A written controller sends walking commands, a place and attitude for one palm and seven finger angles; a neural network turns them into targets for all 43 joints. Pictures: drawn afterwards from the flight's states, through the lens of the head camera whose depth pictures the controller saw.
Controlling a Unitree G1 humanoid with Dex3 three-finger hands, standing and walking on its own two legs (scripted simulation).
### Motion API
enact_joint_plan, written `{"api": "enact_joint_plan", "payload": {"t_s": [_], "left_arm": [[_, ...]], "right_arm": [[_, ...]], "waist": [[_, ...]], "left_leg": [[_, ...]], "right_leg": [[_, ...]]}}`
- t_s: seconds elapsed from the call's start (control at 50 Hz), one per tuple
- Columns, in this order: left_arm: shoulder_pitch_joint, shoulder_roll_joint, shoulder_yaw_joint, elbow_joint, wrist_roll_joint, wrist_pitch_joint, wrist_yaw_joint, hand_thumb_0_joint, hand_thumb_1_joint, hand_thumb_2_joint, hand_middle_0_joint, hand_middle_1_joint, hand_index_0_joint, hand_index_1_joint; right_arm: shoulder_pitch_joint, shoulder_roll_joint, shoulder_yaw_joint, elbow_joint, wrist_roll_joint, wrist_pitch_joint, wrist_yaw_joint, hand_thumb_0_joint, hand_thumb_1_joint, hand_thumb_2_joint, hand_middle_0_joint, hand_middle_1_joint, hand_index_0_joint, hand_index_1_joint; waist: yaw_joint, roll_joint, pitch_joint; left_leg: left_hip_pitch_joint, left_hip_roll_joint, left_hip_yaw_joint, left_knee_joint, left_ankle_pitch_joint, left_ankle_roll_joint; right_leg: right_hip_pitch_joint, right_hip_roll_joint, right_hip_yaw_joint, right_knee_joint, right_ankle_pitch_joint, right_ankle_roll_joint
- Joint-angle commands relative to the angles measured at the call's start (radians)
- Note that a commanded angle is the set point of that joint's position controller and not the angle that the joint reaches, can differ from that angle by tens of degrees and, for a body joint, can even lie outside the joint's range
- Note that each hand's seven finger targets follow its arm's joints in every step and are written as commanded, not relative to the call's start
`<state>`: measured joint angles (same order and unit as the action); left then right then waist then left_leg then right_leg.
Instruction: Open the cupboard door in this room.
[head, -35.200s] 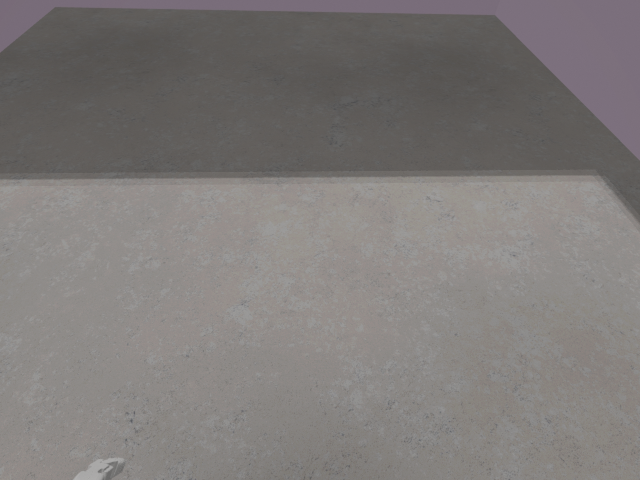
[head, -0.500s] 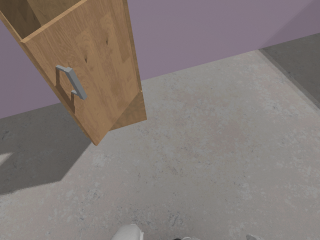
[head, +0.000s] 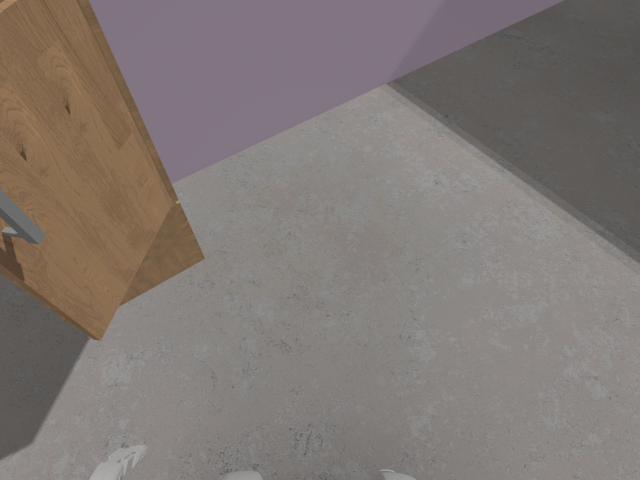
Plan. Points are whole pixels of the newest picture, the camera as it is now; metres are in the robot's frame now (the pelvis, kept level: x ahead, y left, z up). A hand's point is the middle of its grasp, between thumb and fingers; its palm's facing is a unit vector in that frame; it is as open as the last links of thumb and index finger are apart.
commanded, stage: walk to a spot facing it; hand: left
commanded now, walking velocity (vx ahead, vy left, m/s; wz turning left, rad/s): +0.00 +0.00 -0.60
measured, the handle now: out of the picture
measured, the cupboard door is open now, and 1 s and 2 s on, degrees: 43 43 43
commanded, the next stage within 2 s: turn to face it in 1.70 s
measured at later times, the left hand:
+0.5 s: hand (267, 390) +0.24 +0.10 -0.13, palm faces -0.37 -0.91 -0.21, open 7.4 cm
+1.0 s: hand (335, 329) +0.35 +0.01 -0.15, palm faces -0.52 -0.84 -0.17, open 7.4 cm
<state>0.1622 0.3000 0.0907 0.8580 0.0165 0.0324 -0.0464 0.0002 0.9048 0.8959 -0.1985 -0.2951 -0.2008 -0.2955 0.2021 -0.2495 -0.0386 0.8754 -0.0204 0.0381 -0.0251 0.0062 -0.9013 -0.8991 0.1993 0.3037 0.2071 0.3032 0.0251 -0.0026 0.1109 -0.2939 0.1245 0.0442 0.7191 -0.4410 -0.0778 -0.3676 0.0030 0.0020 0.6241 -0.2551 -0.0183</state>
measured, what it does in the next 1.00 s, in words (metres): walks ahead, turning right: left foot, then right foot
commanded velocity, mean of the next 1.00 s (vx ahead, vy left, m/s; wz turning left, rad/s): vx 0.30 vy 0.00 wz -0.46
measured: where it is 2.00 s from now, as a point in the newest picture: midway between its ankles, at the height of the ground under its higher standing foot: (474, 367)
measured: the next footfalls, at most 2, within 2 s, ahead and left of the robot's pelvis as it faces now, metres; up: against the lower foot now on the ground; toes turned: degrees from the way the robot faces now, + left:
left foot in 0.22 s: +0.07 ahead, +0.13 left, +0.00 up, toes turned -6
right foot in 0.50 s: +0.08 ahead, -0.18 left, +0.00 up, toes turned -25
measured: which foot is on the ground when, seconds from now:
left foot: up 0.00-0.20, down 0.22-0.50, up 0.52-0.80, down 0.82-1.00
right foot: down 0.00-0.22, up 0.24-0.48, down 0.50-0.82, up 0.84-1.00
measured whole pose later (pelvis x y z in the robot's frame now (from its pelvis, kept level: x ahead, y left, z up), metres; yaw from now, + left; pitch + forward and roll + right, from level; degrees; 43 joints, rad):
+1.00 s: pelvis +0.19 -0.12 +0.02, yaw -34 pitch +2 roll +0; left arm 0.20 0.22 0.09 0.99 0.03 0.00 -0.06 0.01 0.91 0.90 -0.20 -0.29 -0.20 -0.30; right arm 0.28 -0.16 -0.02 0.95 -0.04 -0.07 -0.01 0.00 -0.91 -0.90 0.20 0.30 0.20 0.30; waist 0.01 -0.03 0.05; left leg -0.24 0.08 0.12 0.45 -0.23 -0.03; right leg -0.52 -0.05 -0.03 1.03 -0.33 -0.02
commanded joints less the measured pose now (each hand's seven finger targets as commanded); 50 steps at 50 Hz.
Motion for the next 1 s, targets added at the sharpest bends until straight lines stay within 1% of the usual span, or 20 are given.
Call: {"api": "enact_joint_plan", "payload": {"t_s": [0.0,0.1,0.16,0.2,0.22,0.28,0.32,0.4,0.44,0.46,0.48,0.5,0.52,0.58,0.74,0.76,0.8,0.82,0.88,0.98], "left_arm": [[0.113,0.225,0.055,-0.018,0.012,-0.004,0.051,0.0,0.9,0.9,-0.2,-0.3,-0.2,-0.3],[-0.016,0.17,0.032,-0.043,0.016,0.0,0.058,0.0,0.9,0.9,-0.2,-0.3,-0.2,-0.3],[-0.062,0.137,0.023,-0.046,0.004,0.009,0.044,0.0,0.9,0.9,-0.2,-0.3,-0.2,-0.3],[-0.1,0.035,0.0,-0.108,-0.008,0.01,0.021,0.0,0.9,0.9,-0.2,-0.3,-0.2,-0.3],[-0.164,0.071,0.017,-0.135,0.001,-0.007,0.003,0.0,0.9,0.9,-0.2,-0.3,-0.2,-0.3],[-0.121,0.028,0.017,-0.085,0.013,-0.012,-0.025,0.0,0.9,0.9,-0.2,-0.3,-0.2,-0.3],[-0.143,-0.008,0.0,-0.082,0.01,-0.014,-0.036,0.0,0.9,0.9,-0.2,-0.3,-0.2,-0.3],[-0.159,-0.02,-0.011,-0.074,0.007,-0.027,-0.036,0.0,0.9,0.9,-0.2,-0.3,-0.2,-0.3],[-0.034,0.012,0.004,-0.026,0.008,-0.03,-0.029,0.0,0.9,0.9,-0.2,-0.3,-0.2,-0.3],[0.125,0.095,0.028,0.022,0.013,-0.04,-0.017,0.0,0.9,0.9,-0.2,-0.3,-0.2,-0.3],[0.282,0.235,0.062,0.063,0.011,-0.049,0.006,0.0,0.9,0.9,-0.2,-0.3,-0.2,-0.3],[0.286,0.251,0.065,0.064,-0.009,-0.044,0.02,0.0,0.9,0.9,-0.2,-0.3,-0.2,-0.3],[0.18,0.224,0.049,0.039,-0.002,-0.04,0.03,0.0,0.9,0.9,-0.2,-0.3,-0.2,-0.3],[0.036,0.115,0.025,0.003,0.01,-0.061,0.042,0.0,0.9,0.9,-0.2,-0.3,-0.2,-0.3],[0.056,0.099,0.026,0.049,0.0,-0.075,0.026,0.0,0.9,0.9,-0.2,-0.3,-0.2,-0.3],[0.044,0.061,0.02,0.041,-0.001,-0.075,0.027,0.0,0.9,0.9,-0.2,-0.3,-0.2,-0.3],[0.031,-0.028,-0.005,0.0,-0.006,-0.078,0.013,0.0,0.9,0.9,-0.2,-0.3,-0.2,-0.3],[-0.035,-0.007,0.003,-0.026,0.003,-0.089,0.006,0.0,0.9,0.9,-0.2,-0.3,-0.2,-0.3],[-0.027,-0.023,0.006,0.014,0.019,-0.08,-0.007,0.0,0.9,0.9,-0.2,-0.3,-0.2,-0.3],[-0.06,-0.076,-0.02,0.02,0.011,-0.063,-0.02,0.0,0.9,0.9,-0.2,-0.3,-0.2,-0.3]], "right_arm": [[-0.064,-0.11,-0.037,-0.113,0.017,-0.023,-0.012,0.0,-0.9,-0.9,0.2,0.3,0.2,0.3],[0.009,-0.057,-0.024,-0.054,0.018,-0.02,-0.002,0.0,-0.9,-0.9,0.2,0.3,0.2,0.3],[0.147,-0.078,-0.027,-0.012,0.008,-0.032,-0.004,0.0,-0.9,-0.9,0.2,0.3,0.2,0.3],[0.242,-0.258,-0.06,-0.007,-0.03,-0.054,-0.02,0.0,-0.9,-0.9,0.2,0.3,0.2,0.3],[0.211,-0.281,-0.064,-0.016,-0.025,-0.065,-0.027,0.0,-0.9,-0.9,0.2,0.3,0.2,0.3],[0.091,-0.191,-0.039,-0.03,-0.025,-0.082,-0.011,0.0,-0.9,-0.9,0.2,0.3,0.2,0.3],[0.145,-0.165,-0.033,-0.005,-0.028,-0.087,-0.007,0.0,-0.9,-0.9,0.2,0.3,0.2,0.3],[0.214,-0.184,-0.042,0.025,-0.026,-0.085,0.002,0.0,-0.9,-0.9,0.2,0.3,0.2,0.3],[0.175,-0.178,-0.039,0.017,-0.021,-0.079,0.006,0.0,-0.9,-0.9,0.2,0.3,0.2,0.3],[0.129,-0.144,-0.031,-0.008,-0.006,-0.08,0.015,0.0,-0.9,-0.9,0.2,0.3,0.2,0.3],[0.015,-0.058,-0.012,-0.08,0.011,-0.082,0.026,0.0,-0.9,-0.9,0.2,0.3,0.2,0.3],[-0.06,-0.101,-0.021,-0.107,0.003,-0.081,0.021,0.0,-0.9,-0.9,0.2,0.3,0.2,0.3],[-0.031,-0.109,-0.031,-0.096,0.008,-0.082,0.025,0.0,-0.9,-0.9,0.2,0.3,0.2,0.3],[0.009,-0.077,-0.035,-0.031,-0.007,-0.07,0.031,0.0,-0.9,-0.9,0.2,0.3,0.2,0.3],[0.045,-0.046,-0.031,-0.003,-0.002,-0.098,0.033,0.0,-0.9,-0.9,0.2,0.3,0.2,0.3],[0.119,-0.076,-0.038,0.024,-0.002,-0.108,0.022,0.0,-0.9,-0.9,0.2,0.3,0.2,0.3],[0.366,-0.237,-0.071,0.072,-0.033,-0.11,0.0,0.0,-0.9,-0.9,0.2,0.3,0.2,0.3],[0.348,-0.228,-0.069,0.065,-0.029,-0.101,-0.001,0.0,-0.9,-0.9,0.2,0.3,0.2,0.3],[0.183,-0.107,-0.035,0.04,-0.024,-0.116,0.003,0.0,-0.9,-0.9,0.2,0.3,0.2,0.3],[0.201,-0.096,-0.035,0.086,-0.021,-0.121,0.01,0.0,-0.9,-0.9,0.2,0.3,0.2,0.3]], "waist": [[0.043,-0.253,-0.18],[-0.031,-0.135,-0.176],[-0.093,-0.091,-0.156],[-0.135,0.362,-0.112],[-0.119,0.177,-0.074],[-0.042,0.209,-0.029],[-0.06,0.2,-0.064],[-0.087,0.204,-0.117],[-0.014,0.138,-0.125],[0.073,-0.04,-0.178],[0.148,-0.368,-0.194],[0.155,-0.234,-0.131],[0.081,-0.217,-0.129],[-0.01,-0.166,-0.096],[-0.053,-0.097,-0.089],[-0.09,-0.002,-0.11],[-0.187,0.369,-0.191],[-0.177,0.205,-0.111],[-0.074,0.21,-0.03],[-0.068,0.181,-0.1]], "left_leg": [[-0.294,-0.041,-0.062,0.434,-0.186,0.026],[-0.054,-0.073,-0.018,0.109,-0.039,0.025],[0.21,-0.094,0.008,-0.22,0.097,0.037],[0.288,0.355,-0.566,-0.588,-0.359,0.217],[0.173,0.426,-0.605,-0.615,-0.307,0.296],[0.092,0.245,-0.252,-0.544,-0.096,0.203],[0.154,0.188,-0.08,-0.488,0.111,0.168],[0.167,0.206,0.037,-0.399,0.263,0.148],[0.019,0.17,0.103,-0.229,0.209,0.105],[-0.197,0.096,0.192,0.022,0.171,0.059],[-0.492,-0.055,0.212,0.373,-0.227,0.013],[-0.574,-0.008,-0.005,0.47,-0.208,0.025],[-0.511,0.034,-0.033,0.492,-0.145,0.026],[-0.3,0.027,-0.029,0.333,0.022,0.019],[0.062,-0.081,0.058,-0.188,0.234,0.026],[0.226,-0.049,0.019,-0.267,0.204,0.042],[0.458,0.373,-0.556,-0.508,-0.142,0.228],[0.369,0.411,-0.633,-0.539,-0.181,0.3],[0.17,0.267,-0.343,-0.542,-0.031,0.223],[0.162,0.163,0.003,-0.492,0.289,0.176]], "right_leg": [[0.27,-0.315,0.511,-0.249,0.309,-0.248],[0.076,-0.205,0.379,-0.224,0.264,-0.175],[-0.124,-0.11,0.359,-0.215,-0.201,-0.096],[-0.412,0.101,0.038,0.269,-0.386,0.023],[-0.389,-0.01,0.077,0.401,-0.301,0.024],[-0.327,-0.057,0.006,0.454,-0.155,0.037],[-0.261,-0.053,-0.052,0.315,-0.126,0.04],[-0.055,-0.006,-0.145,0.07,-0.146,0.016],[0.213,0.029,-0.162,-0.082,-0.062,-0.011],[0.495,-0.076,0.009,-0.183,-0.167,-0.069],[0.609,-0.384,0.529,-0.357,-0.16,-0.208],[0.517,-0.421,0.598,-0.402,-0.197,-0.275],[0.378,-0.39,0.573,-0.418,-0.446,-0.268],[0.149,-0.266,0.339,-0.398,-0.183,-0.2],[0.065,-0.156,0.244,-0.302,-0.089,-0.148],[-0.028,-0.11,0.216,-0.195,-0.082,-0.119],[-0.35,0.077,-0.021,0.389,-0.342,-0.021],[-0.418,-0.009,0.043,0.518,-0.303,-0.026],[-0.405,-0.091,0.041,0.598,-0.104,-0.011],[-0.164,-0.068,-0.089,0.169,-0.045,0.003]]}}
